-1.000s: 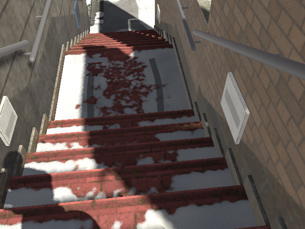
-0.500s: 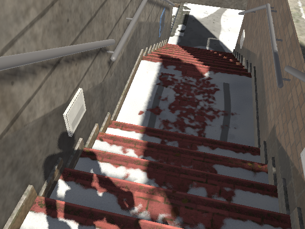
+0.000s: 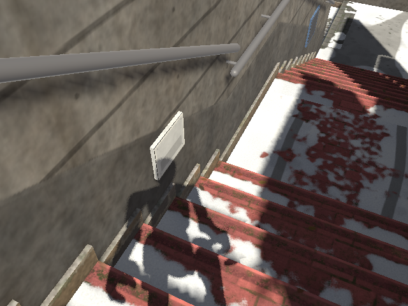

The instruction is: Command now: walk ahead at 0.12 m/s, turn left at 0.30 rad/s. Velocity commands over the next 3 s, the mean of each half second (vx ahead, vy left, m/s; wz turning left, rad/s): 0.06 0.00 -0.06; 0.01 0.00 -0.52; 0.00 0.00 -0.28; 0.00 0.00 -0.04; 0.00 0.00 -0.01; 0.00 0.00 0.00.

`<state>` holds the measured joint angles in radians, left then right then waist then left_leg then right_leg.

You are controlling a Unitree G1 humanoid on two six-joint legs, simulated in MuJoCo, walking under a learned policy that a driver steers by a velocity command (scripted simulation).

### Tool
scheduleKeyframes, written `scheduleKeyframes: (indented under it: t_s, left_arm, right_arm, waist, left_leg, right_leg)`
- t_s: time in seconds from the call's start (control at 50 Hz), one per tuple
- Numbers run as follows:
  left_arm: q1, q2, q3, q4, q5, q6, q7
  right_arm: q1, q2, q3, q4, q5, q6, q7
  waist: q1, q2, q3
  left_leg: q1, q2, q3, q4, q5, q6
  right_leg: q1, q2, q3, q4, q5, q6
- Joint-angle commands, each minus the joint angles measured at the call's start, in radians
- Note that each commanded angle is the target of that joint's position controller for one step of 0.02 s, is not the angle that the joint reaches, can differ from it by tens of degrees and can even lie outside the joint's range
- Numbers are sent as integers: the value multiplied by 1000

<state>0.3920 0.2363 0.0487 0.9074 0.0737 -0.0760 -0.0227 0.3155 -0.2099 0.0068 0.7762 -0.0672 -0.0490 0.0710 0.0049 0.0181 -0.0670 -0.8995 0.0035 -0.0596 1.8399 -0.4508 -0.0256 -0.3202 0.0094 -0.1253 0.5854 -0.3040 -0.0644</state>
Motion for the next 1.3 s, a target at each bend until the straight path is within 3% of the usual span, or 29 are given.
scheduleKeyframes:
  t_s: [0.02,0.04,0.08,0.14,0.16,0.18,0.2,0.22,0.24,0.26,0.3,0.38,0.44,0.5,0.58,0.6,0.62,0.64,0.68,0.7,0.74,0.78,0.96,1.08,1.12,1.14,1.2,1.26,1.3]
  left_arm:
    - [-180,-42,-46,-89,-17,-74,11]
    - [-226,33,-36,-99,-14,-93,17]
    - [-205,143,-18,-66,-49,-95,1]
    - [-199,111,-31,-71,-91,-55,-87]
    - [31,80,-12,-44,-98,-47,-84]
    - [157,81,-5,-5,-97,-35,-60]
    - [79,73,0,-17,-91,-20,-43]
    - [88,-6,-31,28,-71,39,1]
    - [50,-25,-33,16,-67,70,15]
    - [-37,54,2,-38,-89,28,-14]
    - [-93,71,13,-67,-68,4,-6]
    - [-222,27,16,-160,-48,12,98]
    - [-178,-20,-16,-125,-30,23,80]
    - [-56,-9,9,-99,-8,30,17]
    - [122,67,62,-54,-36,14,11]
    - [218,169,93,-37,-8,-10,32]
    - [308,350,121,-92,8,-40,43]
    - [258,261,98,-92,67,-51,4]
    - [10,195,83,-151,-30,-13,-47]
    - [-79,179,76,-178,-66,7,-58]
    - [-107,110,46,-180,-15,14,-54]
    - [-42,109,39,-163,-6,-6,-25]
    - [163,99,16,-77,-29,-21,-18]
    - [82,128,21,-114,-41,-20,-12]
    - [-10,86,-4,-138,-7,-26,-20]
    - [7,112,7,-148,-62,-19,-11]
    - [-32,124,0,-140,-83,-15,-21]
    - [-134,119,-18,-140,-102,10,-70]
    - [9,80,-20,-121,-88,30,-73]
  right_arm:
    - [259,67,32,60,-18,-3,51]
    - [219,44,22,60,-8,-2,67]
    - [87,-6,6,38,10,12,79]
    - [123,-149,-50,71,19,-21,25]
    - [-33,-208,-50,19,52,-39,18]
    - [-135,-165,-30,-11,59,-48,36]
    - [-180,-118,-17,-9,75,-50,45]
    - [-97,-35,-3,22,87,8,-55]
    - [-105,-60,2,30,93,28,-94]
    - [-91,-175,-35,47,88,-2,-10]
    - [-61,-251,-82,46,48,-15,-14]
    - [171,-177,-98,73,22,-46,-144]
    - [59,-147,-111,54,25,-55,-188]
    - [-123,-173,-134,-21,-21,-57,-164]
    - [-211,-194,-150,-24,-3,-67,-146]
    - [-190,-99,-129,-35,-7,-75,-142]
    - [-116,11,-91,-116,27,-87,-149]
    - [-180,-22,-92,-126,78,-86,-150]
    - [-151,-206,-142,-81,39,-69,-156]
    - [-74,-203,-139,-41,16,-64,-155]
    - [-39,-117,-107,-33,-3,-49,-125]
    - [-45,-98,-93,-49,22,-38,-104]
    - [-209,-77,-43,-106,-1,11,-133]
    - [-219,-47,-19,-92,3,26,-100]
    - [-83,-54,-19,-44,-19,25,-66]
    - [-199,-58,-22,-89,11,30,-71]
    - [-191,-29,-4,-56,26,38,-56]
    - [-107,-50,-9,-11,32,28,-32]
    - [-95,-149,-31,4,24,-1,-1]
  waist:
    - [-128,-42,95]
    - [-128,35,45]
    - [-107,-59,38]
    - [-121,2,-26]
    - [53,118,-131]
    - [109,143,-162]
    - [92,111,-72]
    - [56,44,-108]
    - [47,66,-47]
    - [42,73,94]
    - [-13,49,73]
    - [-164,228,-20]
    - [-97,53,56]
    - [12,108,33]
    - [105,12,1]
    - [121,-168,-22]
    - [66,-214,-96]
    - [121,-136,30]
    - [-4,-91,30]
    - [-69,-90,-3]
    - [-103,-59,23]
    - [-72,-80,2]
    - [41,-114,-18]
    - [20,-120,-19]
    - [-34,-140,-47]
    - [-4,-74,-12]
    - [15,-119,-24]
    - [-63,-81,-30]
    - [18,56,-94]
  left_leg:
    - [251,86,34,-380,483,-13]
    - [360,115,46,-665,636,-29]
    - [570,75,122,-897,475,-73]
    - [682,68,92,-1150,582,4]
    - [754,153,-6,-1221,882,131]
    - [788,226,-83,-1270,800,225]
    - [673,211,-83,-1304,535,196]
    - [706,234,-141,-1335,641,152]
    - [662,240,-130,-1346,669,124]
    - [538,212,-64,-1377,285,108]
    - [595,217,-38,-1409,142,163]
    - [855,519,-354,-1568,274,411]
    - [733,386,-85,-1613,193,247]
    - [436,323,111,-1596,170,172]
    - [314,308,179,-1271,95,111]
    - [115,171,249,-930,-182,43]
    - [-62,-1,100,-704,-378,15]
    - [-201,-77,-149,-656,-260,-5]
    - [-169,12,-77,-497,-65,-10]
    - [-30,44,-34,-453,30,-20]
    - [122,23,-11,-374,218,-27]
    - [109,6,0,-365,280,-51]
    - [-156,30,-28,-531,152,-120]
    - [78,23,28,-764,132,-97]
    - [261,36,11,-590,276,-86]
    - [196,24,50,-812,79,-105]
    - [319,44,38,-971,98,-123]
    - [616,42,56,-1204,393,-54]
    - [802,134,-70,-1303,621,131]
  right_leg:
    - [-376,-131,55,-163,727,-165]
    - [-385,-88,1,-160,627,-124]
    - [-390,-122,61,-176,557,-91]
    - [-133,-171,138,5,488,-35]
    - [-25,-98,90,21,234,51]
    - [-34,-59,57,10,-60,93]
    - [-24,-42,34,-32,-126,127]
    - [-1,-40,51,46,-144,78]
    - [18,-34,60,31,-132,67]
    - [4,-35,38,-37,-115,110]
    - [-58,-5,46,-39,-69,53]
    - [-316,6,101,370,-325,47]
    - [-257,-39,71,212,-167,54]
    - [52,17,5,318,-21,32]
    - [379,14,66,-69,197,78]
    - [546,-101,267,-132,607,8]
    - [612,-387,703,-147,1060,-256]
    - [504,-421,732,-224,925,-305]
    - [298,-354,551,-214,675,-256]
    - [120,-295,461,-206,652,-223]
    - [-125,-194,382,-185,611,-134]
    - [-116,-159,380,-177,507,-133]
    - [243,-182,659,-56,470,-246]
    - [76,-139,702,-33,490,-244]
    - [-81,-122,675,58,589,-216]
    - [-24,-132,687,5,618,-231]
    - [-15,-130,753,-16,516,-217]
    - [-135,-72,741,-70,443,-170]
    - [-178,66,525,-45,39,-18]
